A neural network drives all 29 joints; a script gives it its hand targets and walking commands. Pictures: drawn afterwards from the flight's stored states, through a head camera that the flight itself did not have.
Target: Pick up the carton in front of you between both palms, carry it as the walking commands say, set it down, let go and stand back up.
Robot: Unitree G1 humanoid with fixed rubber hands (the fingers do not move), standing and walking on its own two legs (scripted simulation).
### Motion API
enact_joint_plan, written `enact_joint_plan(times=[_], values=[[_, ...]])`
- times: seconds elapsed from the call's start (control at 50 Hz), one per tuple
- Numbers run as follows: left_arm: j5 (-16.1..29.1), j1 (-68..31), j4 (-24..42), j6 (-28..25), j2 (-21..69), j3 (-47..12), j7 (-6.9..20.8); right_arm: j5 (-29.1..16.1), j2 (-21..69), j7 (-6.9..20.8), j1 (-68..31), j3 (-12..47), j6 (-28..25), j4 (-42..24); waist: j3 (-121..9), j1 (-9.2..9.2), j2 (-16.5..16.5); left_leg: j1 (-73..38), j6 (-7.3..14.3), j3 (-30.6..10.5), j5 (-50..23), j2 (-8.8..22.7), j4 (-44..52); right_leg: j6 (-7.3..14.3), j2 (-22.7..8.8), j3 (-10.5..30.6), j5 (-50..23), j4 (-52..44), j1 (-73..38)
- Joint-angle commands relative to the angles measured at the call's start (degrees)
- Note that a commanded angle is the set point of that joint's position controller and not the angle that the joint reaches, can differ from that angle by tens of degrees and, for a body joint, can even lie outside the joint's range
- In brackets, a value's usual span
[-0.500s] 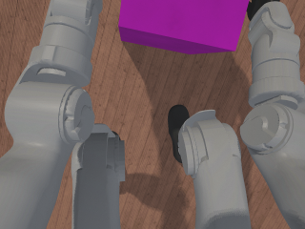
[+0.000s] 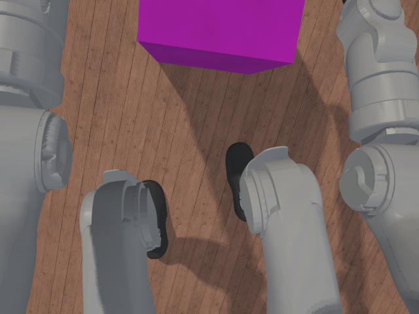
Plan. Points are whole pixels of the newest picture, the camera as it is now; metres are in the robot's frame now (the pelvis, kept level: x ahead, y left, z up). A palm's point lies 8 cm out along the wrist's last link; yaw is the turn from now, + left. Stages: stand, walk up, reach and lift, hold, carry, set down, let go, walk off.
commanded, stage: set down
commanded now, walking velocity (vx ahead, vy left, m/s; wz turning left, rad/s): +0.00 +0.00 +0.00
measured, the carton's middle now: (216, 1) +0.56 -0.09 -0.27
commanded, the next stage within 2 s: let go in 0.80 s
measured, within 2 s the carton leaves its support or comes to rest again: neither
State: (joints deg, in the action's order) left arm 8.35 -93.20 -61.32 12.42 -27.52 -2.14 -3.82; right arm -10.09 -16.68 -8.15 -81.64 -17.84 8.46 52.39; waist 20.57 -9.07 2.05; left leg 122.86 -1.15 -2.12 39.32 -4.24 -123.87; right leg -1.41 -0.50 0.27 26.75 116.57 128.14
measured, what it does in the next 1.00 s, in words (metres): rises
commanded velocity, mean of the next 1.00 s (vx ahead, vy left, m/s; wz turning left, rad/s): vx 0.00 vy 0.00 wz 0.00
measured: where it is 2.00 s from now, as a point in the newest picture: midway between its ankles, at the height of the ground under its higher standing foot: (199, 213)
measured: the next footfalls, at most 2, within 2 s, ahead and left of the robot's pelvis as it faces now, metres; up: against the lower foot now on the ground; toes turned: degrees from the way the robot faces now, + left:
none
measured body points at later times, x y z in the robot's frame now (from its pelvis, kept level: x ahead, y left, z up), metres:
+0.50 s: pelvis +0.02 +0.00 +0.12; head +0.37 -0.02 +0.40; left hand +0.64 +0.11 +0.01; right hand +0.54 -0.28 +0.01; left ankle +0.08 +0.12 -0.36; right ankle +0.14 -0.13 -0.36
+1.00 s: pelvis +0.05 +0.00 +0.26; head +0.36 -0.02 +0.59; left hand +0.60 +0.13 +0.14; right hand +0.50 -0.26 +0.14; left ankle +0.08 +0.12 -0.36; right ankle +0.14 -0.13 -0.36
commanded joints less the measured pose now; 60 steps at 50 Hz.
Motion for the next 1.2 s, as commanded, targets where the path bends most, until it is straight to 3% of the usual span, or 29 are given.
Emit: enact_joint_plan(times=[0.0,0.02,0.06,0.12,0.2,0.22,0.24,0.26,0.34,0.36,0.46,0.5,0.54,0.56,0.58,0.6,0.62,0.64,0.72,0.74,0.76,0.82,0.84,0.92,0.94,0.98,1.08,1.1,1.18], values=[[-1.31,-19.28,4.86,-0.01,-7.08,2.53,-0.32,1.54,-8.75,-0.84,-12.84,-2.14,0.77,-5.82,-78.72,-4.52,4.18,-19.2,0.97,4.11,-12.38,-0.89,16.25,-0.01,2.06,-3.84,-25.32,-8.09,-56.24],[-1.28,-18.42,2.83,0.14,-5.85,3.21,-0.12,3.16,-8.19,-0.83,-12.04,-2.8,0.81,-5.78,-77.11,-5.91,4.81,-18.45,1.13,4.4,-11.33,-1.55,17.36,-0.12,2.56,-3.54,-24.42,-9.77,-56.02],[-1.77,-14.17,0.21,0.23,-3.02,3.04,0.53,1.21,-3.7,-0.14,-11.13,-0.24,1.03,-6.08,-72.86,-2.99,3.63,-17.8,1.89,4.31,-9.99,-1.55,20.92,-0.56,2.55,-4.03,-22.0,-11.12,-51.3],[-3.14,-14.28,-1.79,-0.1,-2.26,4.97,1.14,4.41,-4.74,0.48,-8.15,-2.03,0.72,-3.74,-72.62,-5.63,3.64,-20.03,1.4,3.83,-11.92,-1.96,21.33,-0.95,2.31,-4.29,-21.49,-14.49,-49.91],[-6.39,-12.56,0.8,-0.46,-3.55,7.61,1.44,4.32,-4.48,0.89,-7.85,-2.76,1.72,-6.08,-73.28,-2.82,3.97,-20.7,1.17,4.54,-10.14,-1.59,25.49,-1.26,2.68,-3.85,-20.0,-17.57,-50.43],[-5.8,-12.87,1.35,-0.44,-1.91,7.75,1.51,4.83,-4.7,1.26,-6.6,-3.8,1.1,-6.77,-74.59,-5.46,3.25,-22.28,1.23,4.04,-11.3,-2.26,26.66,-1.45,3.18,-4.91,-20.02,-18.93,-50.63],[-6.13,-14.2,3.28,-0.68,-2.88,7.4,1.34,3.52,-4.23,1.59,-7.87,-2.24,1.08,-7.52,-77.5,-2.51,4.8,-25.99,1.17,4.39,-12.77,-2.03,27.3,-1.36,2.44,-5.06,-21.2,-18.37,-51.65],[-6.44,-13.29,2.97,-0.12,-2.38,7.13,1.31,4.98,-5.79,1.44,-7.09,-3.71,1.23,-8.97,-78.71,-5.01,5.25,-26.4,0.9,4.52,-14.27,-2.66,27.76,-1.12,3.72,-4.7,-22.13,-20.5,-51.8],[-4.93,-14.62,8.4,1.75,-1.93,5.83,1.26,4.24,-7.28,1.51,-4.14,-4.86,2.73,-11.89,-88.28,-7.18,7.08,-36.28,0.58,3.73,-21.25,-2.97,31.6,-1.25,3.53,-6.76,-28.58,-24.11,-53.66],[-6.83,-12.91,11.45,1.96,-2.1,5.79,1.27,3.58,-9.34,1.56,-2.69,-6.43,3.15,-14.24,-89.04,-4.62,11.38,-42.43,0.13,4.33,-22.24,-2.77,32.67,-1.22,3.32,-6.38,-26.63,-25.77,-50.09],[-6.25,-10.11,12.62,3.06,-1.32,6.36,1.58,3.59,-7.03,2.55,-3.5,-3.5,4.25,-20.13,-91.83,-3.78,8.64,-45.47,0.31,3.58,-26.68,-2.85,37.36,-1.09,3.79,-6.12,-30.72,-30.03,-57.04],[-5.29,-8.25,12.78,3.29,-0.18,6.46,2.29,4.49,-6.47,3.26,1.45,-5.41,4.83,-15.38,-87.72,-6.43,8.44,-43.22,-0.01,3.52,-24.68,-2.5,41.21,-0.83,3.74,-6.4,-31.25,-32.43,-58.12],[-6.82,-8.38,14.68,2.9,-0.98,8.05,2.86,3.88,-3.64,3.6,0.46,-5.1,4.52,-20.87,-87.82,-5.2,8.57,-47.49,0.22,3.29,-28.49,-2.62,42.74,-1.19,3.64,-6.53,-32.77,-35.08,-57.59],[-7.65,-6.27,10.05,3.41,-0.81,8.02,2.88,6.38,-6.21,3.8,3.96,-6.85,4.68,-13.18,-87.63,-5.98,9.36,-45.26,-0.47,3.43,-27.52,-2.42,43.25,-1.16,3.73,-6.38,-32.94,-35.36,-58.57],[-8.0,-3.53,9.83,3.22,-1.15,8.25,3.33,5.56,-4.01,3.97,3.72,-5.52,4.53,-16.75,-86.59,-3.42,8.51,-45.47,-0.16,3.64,-27.47,-2.48,44.54,-1.45,3.45,-5.78,-32.33,-36.18,-61.07],[-7.14,-8.45,12.09,3.13,0.4,7.92,3.07,6.41,-6.23,4.65,1.0,-7.41,4.59,-16.24,-85.27,-7.34,11.19,-46.16,-0.81,2.89,-27.05,-2.25,45.42,-0.45,3.1,-5.55,-31.6,-38.1,-58.55],[-7.14,-8.73,13.36,2.64,1.04,9.13,2.65,5.41,-4.07,5.04,1.6,-5.11,4.74,-17.87,-84.78,-4.16,9.15,-51.75,-0.47,2.51,-29.11,-2.35,47.23,-1.03,2.95,-5.23,-30.82,-40.77,-57.67],[-7.17,-6.43,9.51,2.98,0.46,8.31,2.92,8.01,-5.25,5.29,3.3,-7.69,4.59,-15.65,-84.96,-7.75,7.79,-51.58,-0.32,2.03,-30.14,-2.28,46.96,-1.04,3.48,-6.16,-32.89,-41.59,-57.79],[-12.14,-1.53,9.15,1.47,-1.19,14.79,3.79,7.7,-2.01,5.19,4.26,-6.0,4.1,-17.42,-85.19,-1.15,4.85,-45.65,0.77,3.38,-27.78,-2.65,52.32,-2.1,3.43,-3.68,-34.36,-44.85,-71.66],[-11.24,-0.74,7.36,1.2,-1.85,14.54,4.43,8.13,0.45,4.82,4.94,-3.81,4.03,-16.31,-83.2,-3.07,1.57,-40.46,0.82,3.58,-24.99,-3.08,54.39,-1.53,3.59,-2.34,-35.64,-46.06,-78.18],[-12.28,1.43,9.4,0.52,-2.54,15.07,5.02,8.62,1.0,4.66,7.14,-5.25,3.62,-17.26,-80.75,-1.15,1.39,-37.49,1.12,3.42,-26.21,-2.91,57.18,-1.13,2.7,-1.51,-39.1,-47.23,-80.91],[-12.97,2.66,9.67,0.3,-0.47,14.0,5.78,9.62,0.69,5.48,9.68,-7.07,3.32,-19.06,-85.07,-3.29,5.77,-48.43,0.63,3.56,-28.85,-2.74,59.51,-1.57,3.32,-2.68,-36.73,-50.53,-78.98],[-14.23,3.97,9.68,0.29,-0.88,16.13,5.81,9.83,0.25,5.65,11.27,-4.66,3.28,-19.72,-84.62,-0.6,4.66,-50.51,0.6,4.06,-29.02,-2.83,59.87,-1.75,3.11,-2.35,-34.76,-51.99,-78.52],[-14.29,13.96,13.4,-0.3,5.65,16.67,4.6,13.13,1.64,7.61,20.91,-3.9,1.94,-21.75,-81.41,-3.5,2.41,-57.01,0.16,2.3,-32.92,-2.69,65.43,-1.23,3.55,-3.61,-37.3,-56.92,-82.16],[-16.86,17.46,16.57,-0.6,6.1,17.73,3.51,14.1,0.15,8.24,21.48,-6.14,1.86,-21.96,-88.37,0.6,6.62,-65.22,-0.95,2.63,-40.01,-2.6,65.92,-1.18,3.57,-3.52,-38.55,-56.33,-82.0],[-16.25,25.11,17.68,-1.56,9.88,18.2,1.62,14.79,-0.36,10.13,30.06,-2.64,0.89,-18.89,-80.69,-1.7,3.59,-64.94,-0.98,1.28,-38.09,-1.67,68.94,-0.18,3.44,-3.72,-37.38,-59.29,-84.61],[-17.14,38.65,27.87,-4.02,12.12,18.32,-1.57,14.91,-2.31,13.26,40.48,1.18,-1.19,-23.96,-73.43,1.17,1.32,-65.65,-1.53,2.37,-35.14,-2.16,75.5,0.65,3.11,-1.84,-37.66,-64.58,-93.72],[-15.05,41.2,30.54,-4.38,14.49,16.1,-1.53,14.92,-0.5,13.61,43.27,2.53,-1.72,-27.86,-74.77,-1.09,-0.44,-67.55,-1.38,1.38,-34.58,-1.75,77.33,0.96,2.97,-1.75,-39.55,-65.41,-99.14],[-14.45,49.59,36.84,-6.36,13.96,14.52,-1.75,12.85,-1.14,15.23,51.43,5.01,-3.07,-28.17,-69.98,2.89,1.79,-70.36,-1.58,2.3,-34.34,-1.17,81.38,1.3,2.38,-0.08,-38.63,-69.49,-105.69]])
